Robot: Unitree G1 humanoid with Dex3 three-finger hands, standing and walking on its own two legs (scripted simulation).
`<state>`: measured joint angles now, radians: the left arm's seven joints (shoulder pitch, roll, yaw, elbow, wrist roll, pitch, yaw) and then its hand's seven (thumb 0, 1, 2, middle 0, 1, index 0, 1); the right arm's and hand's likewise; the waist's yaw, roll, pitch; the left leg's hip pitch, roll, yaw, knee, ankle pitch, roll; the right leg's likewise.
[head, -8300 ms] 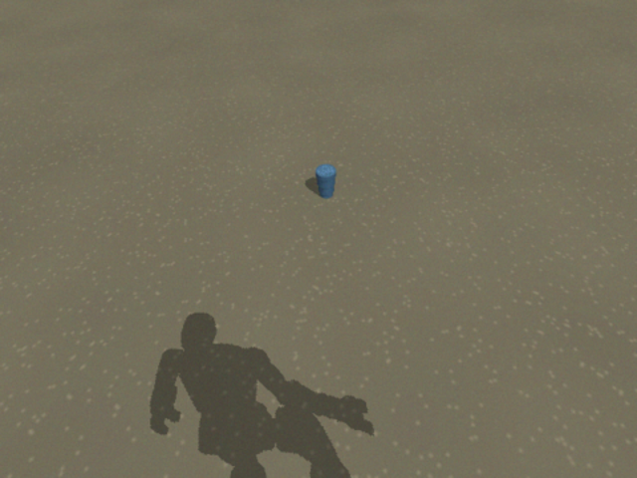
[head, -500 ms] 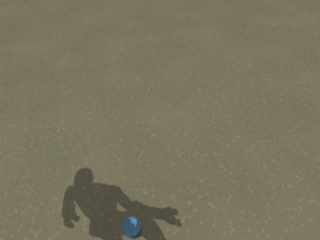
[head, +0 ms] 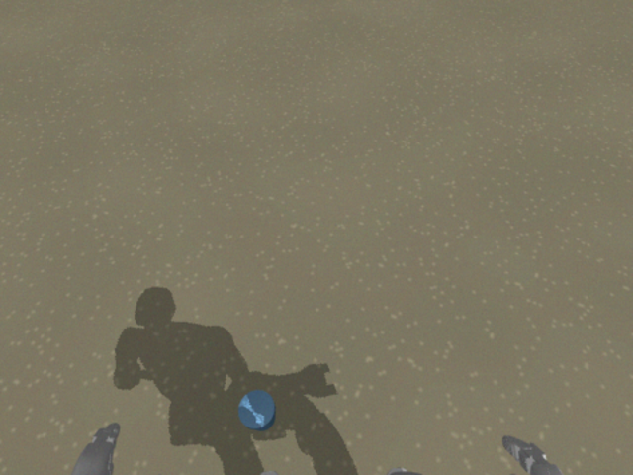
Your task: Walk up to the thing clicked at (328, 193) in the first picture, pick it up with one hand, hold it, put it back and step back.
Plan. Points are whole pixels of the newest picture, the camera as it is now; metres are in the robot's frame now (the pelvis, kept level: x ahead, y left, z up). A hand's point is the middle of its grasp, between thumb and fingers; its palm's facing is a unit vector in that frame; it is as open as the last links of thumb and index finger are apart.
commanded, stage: go down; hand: left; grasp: from the side
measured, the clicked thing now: (260, 413) +0.33 +0.18 -0.68
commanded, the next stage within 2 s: none
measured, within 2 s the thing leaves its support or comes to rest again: neither
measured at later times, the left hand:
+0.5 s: hand out of the picture +0.14 +0.28 -0.18, palm faces +0.07 -0.95 -0.31, open 17.2 cm
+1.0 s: hand (146, 442) +0.22 +0.32 -0.28, palm faces +0.07 -0.97 -0.22, open 17.2 cm
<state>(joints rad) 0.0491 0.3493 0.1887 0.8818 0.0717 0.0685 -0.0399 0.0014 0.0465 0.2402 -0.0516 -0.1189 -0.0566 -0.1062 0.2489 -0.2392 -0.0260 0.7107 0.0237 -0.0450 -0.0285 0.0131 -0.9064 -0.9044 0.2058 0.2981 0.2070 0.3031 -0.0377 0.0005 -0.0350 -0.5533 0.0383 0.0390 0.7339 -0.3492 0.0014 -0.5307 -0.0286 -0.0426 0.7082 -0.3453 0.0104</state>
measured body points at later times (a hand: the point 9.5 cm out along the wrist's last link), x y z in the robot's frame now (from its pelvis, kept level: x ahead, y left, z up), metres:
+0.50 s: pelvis +0.00 +0.01 -0.07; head +0.10 +0.03 +0.37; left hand +0.14 +0.33 -0.16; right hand +0.18 -0.24 -0.14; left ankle +0.01 +0.12 -0.71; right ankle +0.00 -0.13 -0.71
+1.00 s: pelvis -0.05 +0.00 -0.21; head +0.13 +0.02 +0.20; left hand +0.21 +0.37 -0.27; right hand +0.13 -0.26 -0.32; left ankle +0.01 +0.12 -0.71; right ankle +0.00 -0.13 -0.71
